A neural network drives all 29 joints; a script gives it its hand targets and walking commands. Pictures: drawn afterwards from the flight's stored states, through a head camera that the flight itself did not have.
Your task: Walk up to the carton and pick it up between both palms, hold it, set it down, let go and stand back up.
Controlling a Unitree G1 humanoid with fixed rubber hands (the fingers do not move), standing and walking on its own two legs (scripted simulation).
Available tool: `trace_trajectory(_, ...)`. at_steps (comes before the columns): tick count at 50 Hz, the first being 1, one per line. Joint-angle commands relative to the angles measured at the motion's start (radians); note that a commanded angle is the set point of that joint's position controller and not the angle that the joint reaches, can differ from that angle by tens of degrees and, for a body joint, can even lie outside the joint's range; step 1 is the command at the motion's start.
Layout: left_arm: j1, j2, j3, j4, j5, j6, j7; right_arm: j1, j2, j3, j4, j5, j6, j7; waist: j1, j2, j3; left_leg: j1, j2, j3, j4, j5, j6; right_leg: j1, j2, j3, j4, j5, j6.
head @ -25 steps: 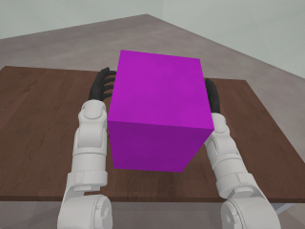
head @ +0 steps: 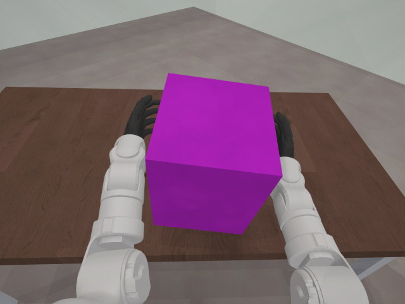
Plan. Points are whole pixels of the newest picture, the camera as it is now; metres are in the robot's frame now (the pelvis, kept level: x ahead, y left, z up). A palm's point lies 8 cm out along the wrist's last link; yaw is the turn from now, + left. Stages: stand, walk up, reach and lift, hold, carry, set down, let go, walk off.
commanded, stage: set down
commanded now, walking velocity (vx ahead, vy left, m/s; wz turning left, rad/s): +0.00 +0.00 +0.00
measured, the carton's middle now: (207, 159) +0.37 -0.04 +0.10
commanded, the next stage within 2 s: none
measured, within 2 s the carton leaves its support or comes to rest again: rests again in 1.64 s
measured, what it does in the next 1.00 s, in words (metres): stands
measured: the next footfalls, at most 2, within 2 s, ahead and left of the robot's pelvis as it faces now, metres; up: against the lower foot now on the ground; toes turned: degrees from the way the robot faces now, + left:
none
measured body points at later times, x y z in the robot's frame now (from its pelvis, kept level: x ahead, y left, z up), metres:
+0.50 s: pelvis +0.01 +0.00 +0.00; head +0.01 +0.03 +0.45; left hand +0.44 +0.09 +0.12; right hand +0.36 -0.20 +0.10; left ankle -0.01 +0.10 -0.75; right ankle +0.00 -0.15 -0.75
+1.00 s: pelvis +0.01 +0.00 +0.00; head +0.03 +0.03 +0.45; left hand +0.45 +0.08 +0.09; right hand +0.36 -0.20 +0.07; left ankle -0.01 +0.10 -0.75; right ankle +0.00 -0.15 -0.75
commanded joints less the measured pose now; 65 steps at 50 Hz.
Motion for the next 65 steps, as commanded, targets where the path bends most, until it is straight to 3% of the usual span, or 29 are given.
trace_trajectory(1, -0.569, -0.521, -0.377, 0.023, -0.07, -0.055, -0.149, -0.715, 0.464, 0.297, -0.231, -0.042, -0.104, 0.113, -0.014, 0.06, -0.438, 0.023, -0.042, 0.063, -0.05, 0.272, -0.058, 0.109, 0.084, -0.073, 0.027, 0.277, -0.016)
trace_trajectory(8, -0.6, -0.541, -0.342, 0.115, -0.057, -0.096, -0.15, -0.732, 0.49, 0.25, -0.171, -0.071, -0.128, 0.117, -0.006, 0.083, -0.435, 0.0, -0.04, 0.068, -0.054, 0.268, -0.061, 0.094, 0.082, -0.067, 0.027, 0.26, -0.02)
trace_trajectory(13, -0.606, -0.549, -0.35, 0.134, -0.067, -0.135, -0.141, -0.72, 0.506, 0.255, -0.153, -0.081, -0.151, 0.116, 0.0, 0.083, -0.501, 0.018, -0.038, 0.064, -0.023, 0.363, -0.07, 0.091, 0.086, -0.065, 0.042, 0.333, -0.022)
trace_trajectory(23, -0.614, -0.57, -0.372, 0.175, -0.074, -0.179, -0.14, -0.692, 0.531, 0.254, -0.128, -0.099, -0.185, 0.103, -0.019, 0.104, -0.533, 0.024, -0.036, 0.056, -0.002, 0.459, -0.088, 0.076, 0.089, -0.066, 0.05, 0.403, -0.02)
trace_trajectory(28, -0.587, -0.582, -0.377, 0.217, -0.075, -0.205, -0.138, -0.684, 0.55, 0.261, -0.128, -0.106, -0.203, 0.096, -0.014, 0.099, -0.563, 0.017, -0.033, 0.052, 0.01, 0.499, -0.089, 0.072, 0.09, -0.06, 0.052, 0.453, -0.022)
trace_trajectory(29, -0.592, -0.581, -0.379, 0.218, -0.073, -0.208, -0.138, -0.664, 0.545, 0.248, -0.105, -0.114, -0.204, 0.093, -0.031, 0.106, -0.557, 0.017, -0.033, 0.051, 0.01, 0.502, -0.094, 0.064, 0.09, -0.066, 0.052, 0.454, -0.023)
trace_trajectory(35, -0.59, -0.585, -0.367, 0.276, -0.064, -0.23, -0.143, -0.655, 0.57, 0.238, -0.079, -0.131, -0.22, 0.082, -0.025, 0.108, -0.568, -0.001, -0.031, 0.05, 0.019, 0.526, -0.096, 0.062, 0.088, -0.062, 0.057, 0.48, -0.022)
trace_trajectory(42, -0.62, -0.591, -0.351, 0.352, -0.059, -0.275, -0.137, -0.681, 0.588, 0.201, -0.061, -0.164, -0.253, 0.079, -0.017, 0.114, -0.618, -0.022, -0.028, 0.047, 0.031, 0.53, -0.098, 0.03, 0.088, -0.063, 0.059, 0.481, -0.025)
trace_trajectory(45, -0.621, -0.575, -0.305, 0.402, -0.036, -0.285, -0.142, -0.668, 0.589, 0.161, -0.018, -0.192, -0.253, 0.08, -0.009, 0.109, -0.587, -0.05, -0.027, 0.053, 0.016, 0.473, -0.088, 0.027, 0.083, -0.061, 0.052, 0.449, -0.026)
trace_trajectory(48, -0.628, -0.586, -0.301, 0.431, -0.034, -0.298, -0.143, -0.677, 0.601, 0.141, -0.004, -0.212, -0.269, 0.078, -0.019, 0.111, -0.61, -0.056, -0.026, 0.052, 0.024, 0.472, -0.09, 0.015, 0.084, -0.06, 0.058, 0.459, -0.024)
trace_trajectory(53, -0.649, -0.578, -0.277, 0.475, -0.019, -0.34, -0.135, -0.687, 0.624, 0.127, 0.024, -0.239, -0.3, 0.084, 0.001, 0.113, -0.652, -0.076, -0.027, 0.057, 0.034, 0.465, -0.088, 0.011, 0.081, -0.059, 0.064, 0.467, -0.024)
trace_trajectory(61, -0.696, -0.584, -0.253, 0.547, -0.009, -0.392, -0.125, -0.682, 0.615, 0.034, 0.127, -0.299, -0.348, 0.091, -0.02, 0.134, -0.659, -0.074, -0.02, 0.057, 0.039, 0.434, -0.099, -0.059, 0.083, -0.074, 0.059, 0.407, -0.032)
trace_trajectory(65, -0.69, -0.572, -0.228, 0.587, 0.013, -0.419, -0.121, -0.676, 0.623, 0.006, 0.16, -0.326, -0.374, 0.094, -0.007, 0.137, -0.667, -0.102, -0.023, 0.064, 0.042, 0.416, -0.1, -0.057, 0.081, -0.075, 0.063, 0.404, -0.034)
